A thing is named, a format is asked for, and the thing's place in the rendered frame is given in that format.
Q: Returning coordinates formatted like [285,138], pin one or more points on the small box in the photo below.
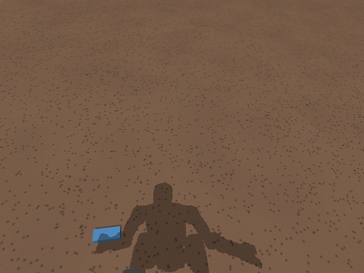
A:
[106,234]

